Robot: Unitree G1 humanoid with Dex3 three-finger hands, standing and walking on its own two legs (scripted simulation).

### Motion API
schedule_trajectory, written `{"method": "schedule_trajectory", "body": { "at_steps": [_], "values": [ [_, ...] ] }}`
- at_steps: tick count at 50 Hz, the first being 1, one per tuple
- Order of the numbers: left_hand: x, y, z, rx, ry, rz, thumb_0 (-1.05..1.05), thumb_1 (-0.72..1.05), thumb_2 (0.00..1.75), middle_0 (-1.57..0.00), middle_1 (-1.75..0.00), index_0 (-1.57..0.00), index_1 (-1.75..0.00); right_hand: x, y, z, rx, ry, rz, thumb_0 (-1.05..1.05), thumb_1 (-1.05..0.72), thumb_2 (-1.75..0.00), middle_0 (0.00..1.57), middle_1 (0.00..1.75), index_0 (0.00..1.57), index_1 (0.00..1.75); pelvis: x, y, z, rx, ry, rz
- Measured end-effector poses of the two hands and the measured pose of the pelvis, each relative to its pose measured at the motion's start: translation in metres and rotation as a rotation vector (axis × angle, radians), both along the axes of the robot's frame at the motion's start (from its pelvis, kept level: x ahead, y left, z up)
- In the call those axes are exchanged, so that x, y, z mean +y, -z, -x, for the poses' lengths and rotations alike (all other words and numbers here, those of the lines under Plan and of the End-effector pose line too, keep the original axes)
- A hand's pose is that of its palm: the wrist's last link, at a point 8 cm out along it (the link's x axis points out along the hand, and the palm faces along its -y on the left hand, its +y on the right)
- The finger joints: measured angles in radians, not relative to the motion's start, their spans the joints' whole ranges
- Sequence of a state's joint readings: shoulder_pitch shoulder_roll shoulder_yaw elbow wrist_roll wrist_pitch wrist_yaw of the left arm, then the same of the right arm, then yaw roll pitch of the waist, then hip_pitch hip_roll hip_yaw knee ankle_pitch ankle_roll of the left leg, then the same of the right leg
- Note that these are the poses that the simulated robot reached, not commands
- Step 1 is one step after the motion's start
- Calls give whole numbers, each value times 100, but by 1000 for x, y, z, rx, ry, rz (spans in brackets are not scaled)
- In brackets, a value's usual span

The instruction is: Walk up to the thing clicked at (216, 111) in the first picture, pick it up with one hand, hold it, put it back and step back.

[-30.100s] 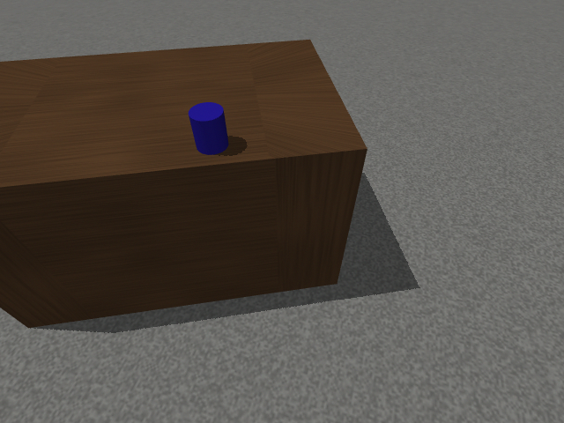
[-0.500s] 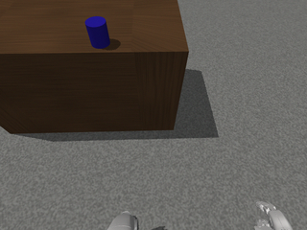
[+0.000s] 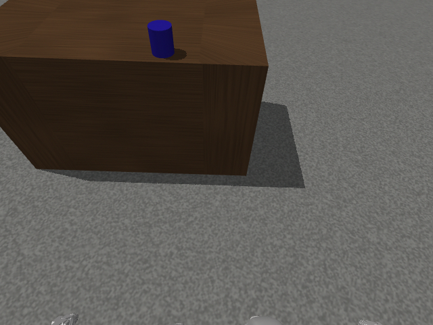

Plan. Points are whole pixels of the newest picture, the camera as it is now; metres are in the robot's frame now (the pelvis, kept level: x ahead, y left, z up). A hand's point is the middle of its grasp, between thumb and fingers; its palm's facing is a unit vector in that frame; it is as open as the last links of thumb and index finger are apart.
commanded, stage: step back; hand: left
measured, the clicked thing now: (161, 39) +1.05 +0.23 -0.01
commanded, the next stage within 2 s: stand in 0.98 s
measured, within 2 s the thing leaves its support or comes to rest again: neither
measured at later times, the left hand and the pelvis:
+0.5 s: hand out of the picture +0.02 +0.27 -0.15, palm faces +0.03 -0.93 -0.36, open 7.4 cm; pelvis -0.03 +0.00 +0.01, yaw +1 degrees
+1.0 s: hand out of the picture +0.07 +0.26 -0.14, palm faces +0.06 -0.93 -0.35, open 7.4 cm; pelvis -0.01 -0.01 +0.01, yaw +2 degrees
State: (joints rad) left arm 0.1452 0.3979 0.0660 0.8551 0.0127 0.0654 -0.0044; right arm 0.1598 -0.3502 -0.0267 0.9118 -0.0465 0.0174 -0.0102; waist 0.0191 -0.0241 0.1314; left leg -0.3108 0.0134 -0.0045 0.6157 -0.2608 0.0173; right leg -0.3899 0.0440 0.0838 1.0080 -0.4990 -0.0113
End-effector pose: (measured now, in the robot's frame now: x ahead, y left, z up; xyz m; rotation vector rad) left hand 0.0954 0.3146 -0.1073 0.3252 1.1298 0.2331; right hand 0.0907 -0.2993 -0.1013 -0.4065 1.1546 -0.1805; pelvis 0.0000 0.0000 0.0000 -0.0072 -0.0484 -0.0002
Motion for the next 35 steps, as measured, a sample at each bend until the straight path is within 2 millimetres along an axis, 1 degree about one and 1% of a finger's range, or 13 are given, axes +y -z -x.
{"method": "schedule_trajectory", "body": {
  "at_steps": [2, 6, 9, 12, 15, 19, 24, 29, 35],
  "values": [
    [-5, 2, 18, 25, 13, 5, 0, 90, 90, -20, -30, -21, -30, -7, -2, 5, -31, 5, 0, 1, -90, -90, 21, 30, 21, 30, -4, 1, 9, 6, 17, -2],
    [-18, 4, 57, 77, 14, -7, 0, 90, 89, -20, -30, -21, -30, -26, 1, 19, -66, 28, -4, 1, -90, -90, 21, 30, 21, 30, -14, 3, 26, -3, 39, 22],
    [-24, 0, 84, 104, -7, -5, 0, 90, 89, -21, -30, -21, -30, -33, 0, 33, -48, 45, -10, 1, -90, -90, 21, 30, 20, 30, -18, -2, 32, -1, 43, 3],
    [-25, -5, 101, 111, -33, -5, 0, 90, 89, -21, -30, -21, -30, -35, 2, 46, -13, 42, -13, 1, -90, -90, 21, 30, 20, 30, -16, -5, 35, -2, 23, 0],
    [-19, -5, 108, 104, -53, -2, 0, 90, 89, -21, -30, -21, -30, -32, 5, 57, 35, 28, -11, 1, -90, -90, 21, 30, 20, 30, -12, -5, 35, 1, -3, 2],
    [-6, 1, 105, 105, -64, 0, 0, 90, 89, -21, -30, -21, -30, -19, 7, 63, 73, 28, -10, 1, -90, -90, 21, 30, 20, 30, -4, -2, 34, -6, -20, -16],
    [1, 4, 86, 99, -57, 9, 0, 90, 89, -20, -30, -21, -30, 1, 5, 59, 59, 26, -42, 1, -90, -90, 21, 30, 20, 30, -1, -5, 31, 5, -13, -7],
    [-4, -1, 64, 56, -38, 12, 0, 90, 90, -20, -30, -21, -30, 10, 4, 40, 27, 23, -74, 1, -90, -90, 21, 30, 20, 30, -4, -9, 26, 8, -16, 7],
    [-13, -6, 42, 20, -30, 14, 0, 90, 90, -20, -30, -21, -30, 9, 4, 11, -15, 3, -84, 1, -90, -90, 21, 30, 20, 30, -8, -10, 18, 12, -29, 8]
  ]
}}
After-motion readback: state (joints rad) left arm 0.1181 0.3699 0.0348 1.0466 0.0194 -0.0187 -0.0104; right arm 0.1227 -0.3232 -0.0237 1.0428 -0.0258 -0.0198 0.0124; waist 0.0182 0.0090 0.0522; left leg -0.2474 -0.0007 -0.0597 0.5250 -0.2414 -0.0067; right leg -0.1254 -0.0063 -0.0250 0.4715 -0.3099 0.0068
